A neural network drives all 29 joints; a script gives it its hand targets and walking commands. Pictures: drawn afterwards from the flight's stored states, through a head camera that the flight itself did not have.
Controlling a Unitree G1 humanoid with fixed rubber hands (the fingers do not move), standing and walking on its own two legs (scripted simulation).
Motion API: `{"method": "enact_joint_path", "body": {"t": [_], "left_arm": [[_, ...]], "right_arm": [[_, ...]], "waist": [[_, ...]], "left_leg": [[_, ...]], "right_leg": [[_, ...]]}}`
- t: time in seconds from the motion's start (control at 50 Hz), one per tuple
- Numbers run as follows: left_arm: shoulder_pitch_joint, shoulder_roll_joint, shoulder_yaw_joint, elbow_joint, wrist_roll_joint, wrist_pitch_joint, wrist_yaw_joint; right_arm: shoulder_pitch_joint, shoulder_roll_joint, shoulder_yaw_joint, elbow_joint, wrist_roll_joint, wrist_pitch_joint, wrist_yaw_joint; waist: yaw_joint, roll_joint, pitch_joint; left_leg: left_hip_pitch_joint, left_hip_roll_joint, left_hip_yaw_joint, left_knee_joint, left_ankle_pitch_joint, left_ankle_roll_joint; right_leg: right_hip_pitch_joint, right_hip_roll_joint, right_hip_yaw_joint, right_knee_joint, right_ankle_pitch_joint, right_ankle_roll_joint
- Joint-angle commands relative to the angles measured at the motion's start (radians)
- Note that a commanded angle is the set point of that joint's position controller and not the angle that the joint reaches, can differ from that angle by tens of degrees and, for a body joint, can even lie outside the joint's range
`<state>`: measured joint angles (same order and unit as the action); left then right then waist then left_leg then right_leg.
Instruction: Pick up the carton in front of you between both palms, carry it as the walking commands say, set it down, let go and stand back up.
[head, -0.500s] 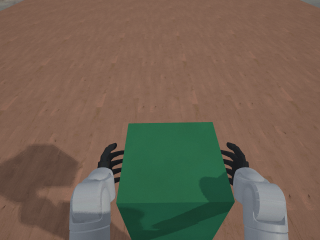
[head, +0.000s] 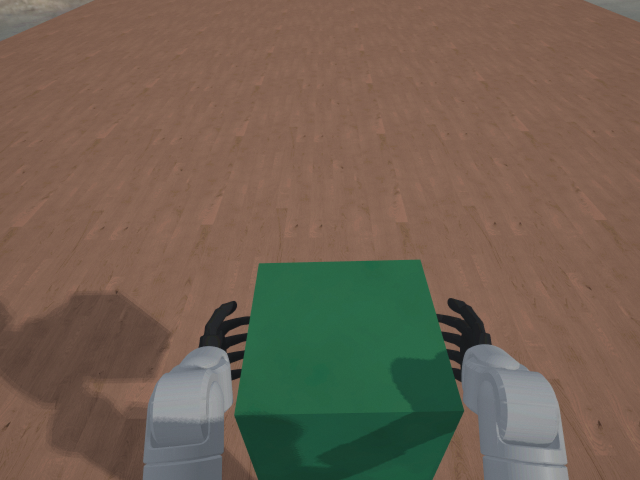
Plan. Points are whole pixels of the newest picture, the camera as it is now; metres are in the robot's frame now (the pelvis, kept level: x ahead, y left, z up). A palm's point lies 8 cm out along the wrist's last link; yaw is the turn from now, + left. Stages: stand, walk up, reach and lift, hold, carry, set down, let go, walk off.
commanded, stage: carry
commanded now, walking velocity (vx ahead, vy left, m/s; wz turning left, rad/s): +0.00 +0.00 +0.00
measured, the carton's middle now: (342, 382) +0.28 +0.00 +0.00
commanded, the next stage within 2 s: hold in 0.86 s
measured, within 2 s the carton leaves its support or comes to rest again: neither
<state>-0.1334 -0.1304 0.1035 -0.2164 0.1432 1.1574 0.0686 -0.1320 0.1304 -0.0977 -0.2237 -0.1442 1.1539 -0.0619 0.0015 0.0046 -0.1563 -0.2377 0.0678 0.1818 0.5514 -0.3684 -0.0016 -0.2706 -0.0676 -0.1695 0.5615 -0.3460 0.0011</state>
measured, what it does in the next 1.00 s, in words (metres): shifts its weight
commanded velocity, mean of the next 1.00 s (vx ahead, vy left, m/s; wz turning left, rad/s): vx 0.00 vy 0.00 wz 0.00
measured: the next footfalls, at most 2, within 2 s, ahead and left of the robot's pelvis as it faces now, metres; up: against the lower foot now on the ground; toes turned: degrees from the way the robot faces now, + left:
none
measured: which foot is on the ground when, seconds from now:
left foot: down 0.00-1.00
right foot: down 0.00-1.00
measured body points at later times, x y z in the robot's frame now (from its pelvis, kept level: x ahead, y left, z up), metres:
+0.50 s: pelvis -0.05 +0.00 +0.01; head -0.08 +0.00 +0.45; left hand +0.25 +0.16 +0.04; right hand +0.25 -0.15 +0.04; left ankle -0.05 +0.10 -0.73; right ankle -0.04 -0.11 -0.73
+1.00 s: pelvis -0.06 +0.01 +0.01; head -0.08 +0.01 +0.46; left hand +0.23 +0.16 +0.04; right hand +0.23 -0.14 +0.04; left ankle -0.05 +0.11 -0.73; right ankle -0.03 -0.12 -0.73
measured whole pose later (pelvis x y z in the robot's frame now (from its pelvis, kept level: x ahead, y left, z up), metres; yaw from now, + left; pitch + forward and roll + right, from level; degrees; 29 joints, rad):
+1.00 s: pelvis -0.06 +0.01 +0.01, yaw +1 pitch -5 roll +0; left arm -0.20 -0.14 0.16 0.17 0.25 0.73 0.01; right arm -0.19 0.14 -0.16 0.15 -0.25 0.73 -0.01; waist 0.00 0.00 0.03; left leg -0.11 0.01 0.07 0.40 -0.21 0.02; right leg -0.12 -0.02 -0.03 0.39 -0.18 0.01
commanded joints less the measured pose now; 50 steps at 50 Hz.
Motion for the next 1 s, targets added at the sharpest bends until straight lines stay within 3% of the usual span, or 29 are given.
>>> {"method": "enact_joint_path", "body": {"t": [0.0, 0.1, 0.28, 0.44, 0.52, 0.66, 0.84, 0.86, 0.88, 0.94, 0.98], "left_arm": [[-0.451, -0.913, -0.71, -0.044, -0.374, -0.05, -0.259], [-0.44, -0.874, -0.679, -0.014, -0.333, -0.119, -0.255], [-0.44, -0.797, -0.537, 0.161, -0.208, -0.274, -0.247], [-0.536, -0.835, -0.4, 0.365, -0.11, -0.454, -0.259], [-0.575, -0.889, -0.392, 0.416, -0.099, -0.517, -0.271], [-0.542, -0.92, -0.474, 0.354, -0.146, -0.489, -0.275], [-0.53, -0.895, -0.473, 0.329, -0.15, -0.458, -0.272], [-0.435, -0.919, -0.454, 0.336, -0.133, -0.453, -0.281], [-0.448, -0.891, -0.438, 0.304, -0.123, -0.463, -0.278], [-0.479, -0.897, -0.442, 0.308, -0.125, -0.47, -0.277], [-0.463, -0.879, -0.432, 0.316, -0.111, -0.471, -0.273]], "right_arm": [[-0.436, 0.917, 0.699, -0.023, 0.361, -0.047, 0.249], [-0.429, 0.88, 0.671, 0.01, 0.323, -0.115, 0.245], [-0.418, 0.804, 0.525, 0.178, 0.193, -0.271, 0.239], [-0.521, 0.835, 0.391, 0.385, 0.103, -0.451, 0.251], [-0.563, 0.889, 0.383, 0.438, 0.092, -0.515, 0.263], [-0.524, 0.925, 0.461, 0.373, 0.139, -0.485, 0.267], [-0.512, 0.899, 0.461, 0.347, 0.141, -0.455, 0.264], [-0.416, 0.93, 0.443, 0.329, 0.134, -0.446, 0.27], [-0.433, 0.893, 0.436, 0.284, 0.132, -0.457, 0.267], [-0.457, 0.896, 0.435, 0.306, 0.125, -0.463, 0.266], [-0.467, 0.885, 0.43, 0.292, 0.123, -0.466, 0.271]], "waist": [[-0.002, -0.005, -0.205], [0.0, -0.004, -0.167], [-0.001, -0.002, -0.109], [-0.001, -0.004, -0.129], [0.0, -0.003, -0.157], [-0.001, -0.003, -0.189], [-0.001, -0.004, -0.157], [0.004, 0.007, -0.055], [-0.008, 0.009, -0.114], [0.003, 0.013, -0.088], [0.001, 0.025, -0.081]], "left_leg": [[0.086, 0.107, -0.082, -0.028, 0.555, 0.002], [0.07, 0.108, -0.092, -0.068, 0.442, 0.007], [0.039, 0.107, -0.104, -0.124, 0.287, 0.013], [0.025, 0.103, -0.107, -0.142, 0.23, 0.019], [0.032, 0.101, -0.11, -0.14, 0.23, 0.021], [0.046, 0.101, -0.109, -0.123, 0.273, 0.024], [0.024, 0.103, -0.111, -0.129, 0.268, 0.025], [0.151, -0.127, -0.258, -0.173, 0.536, 0.035], [0.222, -0.115, -0.281, -0.176, 0.535, 0.036], [0.22, -0.124, -0.283, -0.183, 0.539, 0.022], [0.296, -0.129, -0.283, -0.201, 0.492, 0.019]], "right_leg": [[0.108, -0.107, 0.083, -0.024, 0.567, -0.005], [0.096, -0.109, 0.091, -0.065, 0.45, -0.011], [0.058, -0.107, 0.102, -0.123, 0.288, -0.014], [0.052, -0.104, 0.104, -0.134, 0.233, -0.015], [0.062, -0.102, 0.106, -0.133, 0.237, -0.015], [0.071, -0.103, 0.106, -0.119, 0.27, -0.012], [0.055, -0.104, 0.107, -0.123, 0.257, -0.008], [0.218, 0.155, 0.224, -0.169, 0.463, -0.038], [0.242, 0.147, 0.254, -0.181, 0.45, -0.045], [0.278, 0.148, 0.256, -0.182, 0.487, -0.032], [0.223, 0.155, 0.25, -0.2, 0.411, -0.018]]}}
